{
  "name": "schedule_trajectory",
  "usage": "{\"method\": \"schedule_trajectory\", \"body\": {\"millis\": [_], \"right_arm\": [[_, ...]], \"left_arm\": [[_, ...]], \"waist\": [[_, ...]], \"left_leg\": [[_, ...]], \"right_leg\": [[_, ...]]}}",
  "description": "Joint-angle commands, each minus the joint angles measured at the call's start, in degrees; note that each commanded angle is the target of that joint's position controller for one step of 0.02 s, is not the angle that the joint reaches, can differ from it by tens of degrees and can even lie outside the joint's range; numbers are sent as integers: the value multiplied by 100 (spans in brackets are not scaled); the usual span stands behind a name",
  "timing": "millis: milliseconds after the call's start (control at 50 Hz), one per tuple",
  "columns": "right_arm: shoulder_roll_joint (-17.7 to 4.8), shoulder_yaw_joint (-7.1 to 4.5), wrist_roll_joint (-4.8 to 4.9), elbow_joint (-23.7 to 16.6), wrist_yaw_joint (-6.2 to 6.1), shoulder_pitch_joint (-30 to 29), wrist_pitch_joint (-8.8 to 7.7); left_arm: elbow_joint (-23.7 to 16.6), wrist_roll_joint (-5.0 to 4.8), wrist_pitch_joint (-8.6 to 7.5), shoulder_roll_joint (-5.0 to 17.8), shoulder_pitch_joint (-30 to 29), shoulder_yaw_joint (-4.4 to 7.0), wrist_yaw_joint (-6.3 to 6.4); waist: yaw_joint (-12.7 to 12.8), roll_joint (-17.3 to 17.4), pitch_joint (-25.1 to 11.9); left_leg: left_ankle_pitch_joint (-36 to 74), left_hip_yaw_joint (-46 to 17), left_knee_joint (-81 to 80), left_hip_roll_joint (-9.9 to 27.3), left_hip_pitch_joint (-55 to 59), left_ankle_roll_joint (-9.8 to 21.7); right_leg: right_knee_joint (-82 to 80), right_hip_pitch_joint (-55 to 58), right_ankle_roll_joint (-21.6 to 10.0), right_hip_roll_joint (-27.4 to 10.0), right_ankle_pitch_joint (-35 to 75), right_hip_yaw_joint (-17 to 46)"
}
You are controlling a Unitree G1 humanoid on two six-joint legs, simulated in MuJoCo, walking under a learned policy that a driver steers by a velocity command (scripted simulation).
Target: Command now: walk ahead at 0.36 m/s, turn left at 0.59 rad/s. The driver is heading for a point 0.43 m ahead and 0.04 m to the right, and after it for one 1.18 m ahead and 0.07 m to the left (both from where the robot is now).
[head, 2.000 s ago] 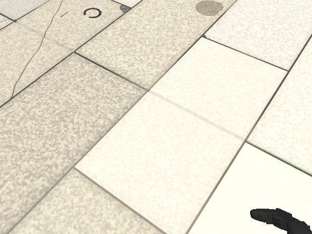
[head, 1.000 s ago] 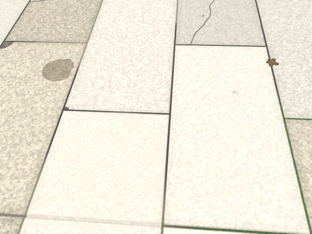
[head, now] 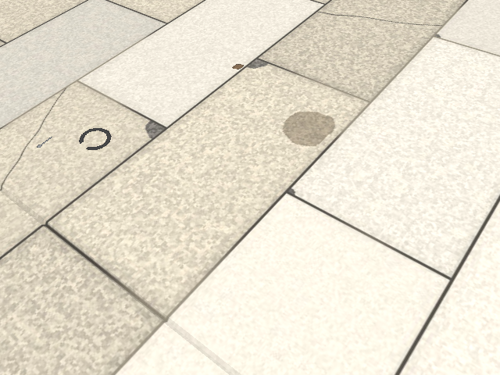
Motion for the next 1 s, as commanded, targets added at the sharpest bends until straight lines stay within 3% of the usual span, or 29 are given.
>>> {"method": "schedule_trajectory", "body": {"millis": [20,100,180,200,220,240,260,280,300,320,340,380,400,440,520,580,660,700,740,760,780,800,820,840,860,880,900,940,1000], "right_arm": [[-216,8,1,-628,50,-921,-139],[-48,119,2,-868,117,-1423,-203],[-23,188,-42,-969,82,-1486,-264],[-41,177,-50,-903,35,-1254,-293],[-62,143,-69,-714,-29,-694,-351],[-156,76,-120,-354,-116,250,-432],[-572,-27,-220,-192,-227,1209,-482],[-1272,-126,-107,-235,-316,1351,-487],[-1105,-116,32,-228,-376,1063,-476],[-781,0,30,-185,-406,661,-505],[-451,99,27,-154,-387,381,-563],[-116,219,88,-125,-402,74,-681],[-64,239,95,-72,-407,142,-746],[-106,227,129,75,-418,317,-833],[-4,257,116,299,-448,649,-885],[58,298,109,466,-486,819,-900],[-39,316,114,732,-587,1148,-866],[-209,299,101,817,-649,1184,-834],[-438,245,74,834,-735,1066,-766],[-537,213,42,788,-741,938,-717],[-600,190,44,707,-707,778,-684],[-481,215,69,545,-632,656,-710],[135,310,102,143,-503,954,-773],[-238,282,33,14,-464,381,-854],[-241,302,101,-110,-428,132,-940],[-285,281,125,-66,-429,200,-969],[-241,284,48,-49,-439,213,-884],[-105,328,-91,-15,-405,411,-639],[9,363,-75,-195,-348,62,-513]], "left_arm": [[-92,-2,-131,913,337,276,-19],[76,23,-192,884,445,287,-66],[304,8,-135,975,582,291,-84],[357,-12,-110,1025,572,287,-88],[410,-52,-86,1050,535,270,-94],[451,-94,-68,946,580,201,-101],[260,-82,-63,638,562,74,-129],[28,-112,-55,215,829,7,-202],[69,-47,-14,852,233,174,-157],[31,-135,-55,770,71,173,-203],[160,-173,-74,646,190,145,-226],[463,-41,87,524,578,150,-262],[530,-24,144,481,635,163,-292],[548,-42,200,374,529,184,-340],[346,-39,217,277,-318,175,-387],[163,-10,178,162,-896,102,-425],[-135,20,161,27,-1618,-32,-481],[-167,17,174,120,-1531,-19,-455],[-25,34,196,290,-907,44,-403],[128,43,180,463,-333,121,-372],[360,77,131,669,418,233,-326],[466,113,131,1090,979,401,-228],[315,58,189,1654,537,540,-183],[324,-156,216,1511,513,552,-180],[308,-156,211,1224,177,478,-132],[328,-129,202,881,-52,390,-126],[314,-126,147,738,-248,338,-107],[284,-138,14,708,-330,295,-112],[364,-147,-99,905,-88,338,-145]], "waist": [[285,-934,544],[333,-976,637],[212,-1124,591],[59,-1106,482],[-253,-926,183],[-656,-552,-417],[-1049,230,-1191],[-816,1373,-1611],[-914,272,-1005],[-626,141,-319],[-388,30,-22],[-84,273,152],[-59,275,151],[8,205,234],[-136,179,560],[-205,86,679],[-354,31,766],[-239,135,533],[90,351,141],[356,372,-178],[726,241,-548],[1005,-425,-925],[270,-1761,-1229],[571,-675,-1145],[357,-393,-366],[28,44,171],[-189,141,367],[-376,-45,283],[-326,-291,269]], "left_leg": [[130,188,-425,145,-1451,33],[205,540,-1158,289,-1085,237],[-266,996,-1996,43,-1,655],[-339,1104,-2203,-133,525,792],[-107,1139,-2565,-343,1365,930],[207,1073,-2970,-480,2764,1039],[-1172,-580,-3363,904,4296,1228],[-1308,-3410,-4192,2573,5062,1747],[-681,-3058,-4257,2388,4385,1648],[204,-1980,-4206,2098,3647,1477],[948,-1237,-4349,1764,3064,1251],[1477,-327,-4596,1322,2561,931],[1868,-131,-4650,1253,2498,866],[2472,245,-4735,1190,2546,729],[2747,781,-4962,1125,2665,650],[3328,1136,-4922,1093,2863,656],[4334,1470,-4753,1217,3347,612],[5931,1650,-4196,1288,3660,531],[7244,1735,-3163,1421,3824,493],[7204,1718,-2281,1488,3653,534],[6270,1715,-1033,1419,3135,578],[3619,1850,900,966,2028,565],[-1682,1211,2989,-365,-613,264],[-1271,117,3121,-120,-1402,340],[-738,42,2616,226,-1517,370],[-500,142,1965,425,-1170,353],[-466,143,1550,552,-819,269],[-407,246,1052,614,-266,94],[156,507,199,645,-324,-61]], "right_leg": [[-787,813,-708,-1558,-210,1152],[-629,625,-694,-1648,516,594],[-242,286,-585,-1668,1751,185],[98,179,-554,-1668,2662,65],[887,43,-488,-1568,3703,-198],[2041,-440,-359,-1321,3852,-510],[3752,-1681,-211,-1069,1659,-579],[5383,-3351,-12,-76,-1896,-185],[5796,-3689,-112,-253,-1382,701],[5628,-3592,-182,-416,-833,867],[5261,-3268,-181,-524,-525,890],[4951,-2819,-82,-565,-235,856],[4990,-2749,-61,-489,-113,849],[5020,-3005,-30,-407,164,866],[4604,-3736,28,-381,894,760],[3762,-3824,15,-300,1312,496],[2546,-3518,-175,-143,1309,-117],[2244,-2989,-399,174,936,-401],[2225,-2277,-680,474,342,-502],[2104,-1626,-861,567,86,-377],[1627,-608,-1076,619,64,-118],[1166,516,-1468,-238,-393,1060],[832,2105,-2485,-1824,445,4336],[233,1965,-2615,-1858,-7,4601],[-30,1180,-2333,-1788,-69,3947],[-202,303,-1992,-1535,444,3412],[-236,-239,-1761,-1202,1009,2926],[-312,-790,-1618,-816,1758,2330],[-427,-936,-1462,-541,2343,1895]]}}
